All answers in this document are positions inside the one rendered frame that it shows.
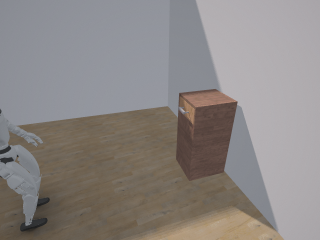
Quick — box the drawer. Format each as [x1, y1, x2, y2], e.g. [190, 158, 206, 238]
[179, 97, 195, 124]

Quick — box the robot right hand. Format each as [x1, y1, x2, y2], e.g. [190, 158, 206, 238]
[6, 174, 35, 196]

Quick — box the robot left hand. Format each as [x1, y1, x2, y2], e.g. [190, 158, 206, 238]
[23, 132, 43, 147]

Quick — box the robot right forearm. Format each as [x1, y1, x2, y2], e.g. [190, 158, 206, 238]
[0, 161, 14, 180]

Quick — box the right robot foot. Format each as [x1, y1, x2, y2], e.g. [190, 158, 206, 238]
[20, 218, 48, 232]

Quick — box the cabinet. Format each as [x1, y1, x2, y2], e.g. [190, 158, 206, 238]
[176, 89, 238, 181]

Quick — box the robot left forearm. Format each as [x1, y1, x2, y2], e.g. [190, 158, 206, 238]
[6, 120, 27, 137]

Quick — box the handle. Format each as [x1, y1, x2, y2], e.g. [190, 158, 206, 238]
[178, 107, 189, 114]

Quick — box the robot left shin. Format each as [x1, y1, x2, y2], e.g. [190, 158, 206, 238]
[35, 174, 42, 196]

